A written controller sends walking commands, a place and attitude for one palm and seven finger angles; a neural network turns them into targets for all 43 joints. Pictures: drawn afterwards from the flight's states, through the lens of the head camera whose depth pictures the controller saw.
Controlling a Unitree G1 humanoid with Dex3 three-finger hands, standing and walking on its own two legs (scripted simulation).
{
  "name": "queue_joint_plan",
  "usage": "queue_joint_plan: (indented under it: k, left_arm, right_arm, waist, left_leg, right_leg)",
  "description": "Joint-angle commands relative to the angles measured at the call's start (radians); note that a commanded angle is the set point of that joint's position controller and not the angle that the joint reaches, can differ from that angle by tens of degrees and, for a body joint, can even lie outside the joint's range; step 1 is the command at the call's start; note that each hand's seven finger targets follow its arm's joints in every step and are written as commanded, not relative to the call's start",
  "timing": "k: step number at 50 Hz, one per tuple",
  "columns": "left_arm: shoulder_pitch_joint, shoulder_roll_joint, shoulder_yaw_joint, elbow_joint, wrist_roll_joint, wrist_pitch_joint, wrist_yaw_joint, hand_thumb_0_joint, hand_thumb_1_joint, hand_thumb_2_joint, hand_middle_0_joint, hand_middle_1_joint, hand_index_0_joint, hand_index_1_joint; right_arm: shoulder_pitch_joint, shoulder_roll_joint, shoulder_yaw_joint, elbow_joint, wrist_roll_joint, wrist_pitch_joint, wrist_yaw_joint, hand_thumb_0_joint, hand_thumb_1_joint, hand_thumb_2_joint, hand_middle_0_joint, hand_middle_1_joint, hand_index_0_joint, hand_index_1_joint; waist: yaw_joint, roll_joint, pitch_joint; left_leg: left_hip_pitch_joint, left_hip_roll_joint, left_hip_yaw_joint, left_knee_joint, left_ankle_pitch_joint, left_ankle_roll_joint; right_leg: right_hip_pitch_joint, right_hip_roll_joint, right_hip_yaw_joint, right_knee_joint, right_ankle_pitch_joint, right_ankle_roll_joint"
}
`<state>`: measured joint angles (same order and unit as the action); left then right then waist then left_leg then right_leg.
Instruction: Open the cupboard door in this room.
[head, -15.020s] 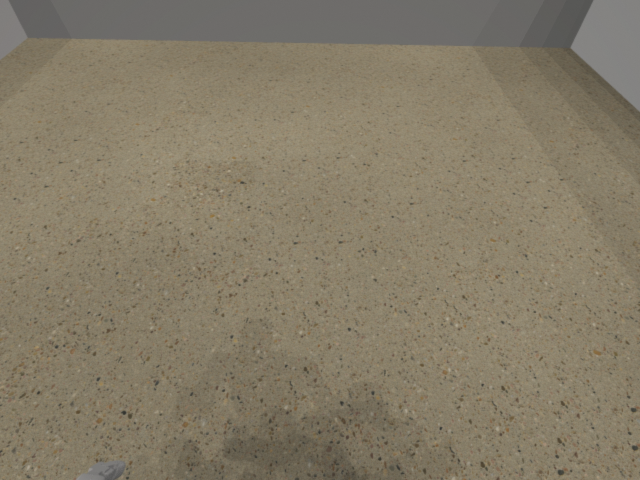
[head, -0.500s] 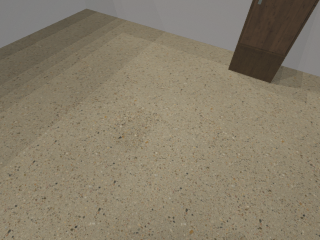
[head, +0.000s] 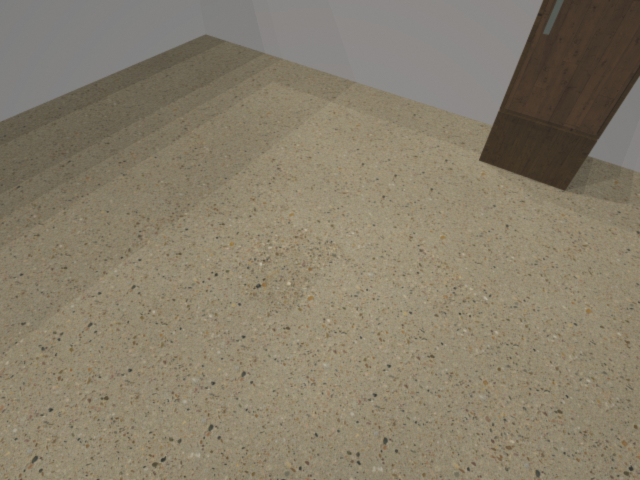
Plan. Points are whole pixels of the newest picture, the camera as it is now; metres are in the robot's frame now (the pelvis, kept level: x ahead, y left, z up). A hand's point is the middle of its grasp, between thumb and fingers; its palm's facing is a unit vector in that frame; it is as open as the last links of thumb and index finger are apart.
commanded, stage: stand and wait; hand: left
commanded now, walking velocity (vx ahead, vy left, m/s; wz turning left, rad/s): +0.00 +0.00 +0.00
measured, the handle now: (554, 14) +1.78 -0.81 -0.03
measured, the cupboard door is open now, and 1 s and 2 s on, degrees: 0 0 0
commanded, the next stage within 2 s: turn or walk to find it in 0.60 s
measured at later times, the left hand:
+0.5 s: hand out of the picture +0.08 +0.25 -0.16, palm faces -0.01 -0.94 -0.33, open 7.4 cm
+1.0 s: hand out of the picture +0.07 +0.25 -0.16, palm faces +0.01 -0.94 -0.33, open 7.4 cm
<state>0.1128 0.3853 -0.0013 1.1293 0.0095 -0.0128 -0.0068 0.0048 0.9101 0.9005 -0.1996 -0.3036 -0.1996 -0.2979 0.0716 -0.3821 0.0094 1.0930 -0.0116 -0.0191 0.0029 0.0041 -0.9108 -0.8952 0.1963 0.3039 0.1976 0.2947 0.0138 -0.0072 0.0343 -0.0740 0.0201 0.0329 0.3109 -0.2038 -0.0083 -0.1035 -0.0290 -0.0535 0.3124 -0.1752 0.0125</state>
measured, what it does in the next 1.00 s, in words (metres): stands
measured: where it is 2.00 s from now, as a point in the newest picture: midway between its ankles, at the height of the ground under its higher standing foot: outside the picture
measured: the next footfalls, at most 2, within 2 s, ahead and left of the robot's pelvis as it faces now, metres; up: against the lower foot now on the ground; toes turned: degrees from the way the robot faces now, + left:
none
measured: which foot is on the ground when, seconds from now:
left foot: down 0.00-1.00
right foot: down 0.00-1.00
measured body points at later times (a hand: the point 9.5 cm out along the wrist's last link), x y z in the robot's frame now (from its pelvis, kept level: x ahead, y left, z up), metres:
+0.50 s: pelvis +0.02 +0.00 +0.00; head +0.04 +0.01 +0.45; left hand +0.08 +0.30 -0.14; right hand +0.09 -0.29 -0.13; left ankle -0.02 +0.12 -0.75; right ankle +0.00 -0.12 -0.75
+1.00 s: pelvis +0.00 +0.00 +0.00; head +0.02 +0.00 +0.45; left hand +0.07 +0.30 -0.14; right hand +0.10 -0.29 -0.13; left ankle -0.02 +0.12 -0.75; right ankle +0.00 -0.12 -0.75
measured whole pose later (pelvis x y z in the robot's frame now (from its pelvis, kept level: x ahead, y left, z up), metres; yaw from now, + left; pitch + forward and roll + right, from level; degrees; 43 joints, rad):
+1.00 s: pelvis +0.00 +0.00 +0.00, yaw +2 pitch -3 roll +0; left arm 0.11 0.34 0.00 1.11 0.01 -0.01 0.00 0.00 0.91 0.90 -0.20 -0.30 -0.20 -0.30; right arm 0.10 -0.33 0.01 1.10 -0.01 -0.01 0.01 0.00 -0.91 -0.89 0.20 0.30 0.20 0.30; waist 0.01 0.00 0.07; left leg -0.08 0.01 0.00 0.34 -0.22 -0.01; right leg -0.09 -0.04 -0.09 0.34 -0.20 0.01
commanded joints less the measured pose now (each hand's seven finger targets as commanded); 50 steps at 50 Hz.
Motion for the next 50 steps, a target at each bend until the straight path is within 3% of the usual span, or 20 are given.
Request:
queue_joint_plan:
  k: [1,7,21,32,36,43,50]
  left_arm:
    - [-0.038,0.185,0.034,-0.060,0.000,-0.022,0.008,0.000,0.900,0.900,-0.200,-0.300,-0.200,-0.300]
    - [-0.025,0.177,0.037,-0.063,-0.001,-0.024,0.014,0.000,0.900,0.900,-0.200,-0.300,-0.200,-0.300]
    - [-0.017,0.168,0.044,-0.069,-0.002,-0.023,0.019,0.000,0.900,0.900,-0.200,-0.300,-0.200,-0.300]
    - [-0.030,0.179,0.045,-0.073,-0.003,-0.018,0.017,0.000,0.900,0.900,-0.200,-0.300,-0.200,-0.300]
    - [-0.016,0.144,0.041,-0.080,-0.004,-0.003,0.021,0.000,0.900,0.900,-0.200,-0.300,-0.200,-0.300]
    - [-0.050,0.176,0.042,-0.086,-0.002,-0.013,0.014,0.000,0.900,0.900,-0.200,-0.300,-0.200,-0.300]
    - [-0.045,0.176,0.043,-0.075,0.000,-0.018,0.012,0.000,0.900,0.900,-0.200,-0.300,-0.200,-0.300]
  right_arm:
    - [-0.020,-0.197,-0.038,-0.042,0.003,-0.020,-0.017,0.000,-0.900,-0.900,0.200,0.300,0.200,0.300]
    - [-0.016,-0.190,-0.040,-0.042,0.004,-0.023,-0.023,0.000,-0.900,-0.900,0.200,0.300,0.200,0.300]
    - [0.014,-0.178,-0.045,-0.034,0.006,-0.026,-0.028,0.000,-0.900,-0.900,0.200,0.300,0.200,0.300]
    - [0.007,-0.187,-0.044,-0.036,0.005,-0.021,-0.024,0.000,-0.900,-0.900,0.200,0.300,0.200,0.300]
    - [0.023,-0.146,-0.039,-0.043,0.003,-0.005,-0.019,0.000,-0.900,-0.900,0.200,0.300,0.200,0.300]
    - [-0.003,-0.184,-0.046,-0.045,0.004,-0.011,-0.018,0.000,-0.900,-0.900,0.200,0.300,0.200,0.300]
    - [-0.013,-0.182,-0.046,-0.042,0.005,-0.015,-0.017,0.000,-0.900,-0.900,0.200,0.300,0.200,0.300]
  waist:
    - [-0.012,0.014,-0.069]
    - [-0.009,0.015,-0.078]
    - [-0.006,0.009,-0.089]
    - [-0.004,0.025,-0.064]
    - [-0.002,0.028,-0.060]
    - [-0.005,0.008,-0.049]
    - [-0.005,0.003,-0.048]
  left_leg:
    - [0.020,0.126,-0.104,-0.045,0.213,0.025]
    - [0.033,0.126,-0.100,-0.031,0.302,0.021]
    - [0.035,0.126,-0.096,-0.027,0.350,0.021]
    - [0.009,0.122,-0.102,-0.032,0.314,0.021]
    - [-0.030,0.115,-0.114,0.004,0.308,0.019]
    - [-0.027,0.113,-0.127,-0.012,0.237,0.024]
    - [-0.022,0.111,-0.129,-0.032,0.173,0.026]
  right_leg:
    - [0.018,-0.124,0.093,-0.045,0.185,-0.030]
    - [0.046,-0.128,0.075,-0.031,0.258,-0.031]
    - [0.084,-0.129,0.067,-0.016,0.301,-0.032]
    - [0.083,-0.132,0.059,-0.015,0.258,-0.029]
    - [0.065,-0.135,0.035,0.025,0.219,-0.016]
    - [0.047,-0.131,0.052,-0.006,0.160,-0.024]
    - [0.040,-0.131,0.066,-0.040,0.107,-0.026]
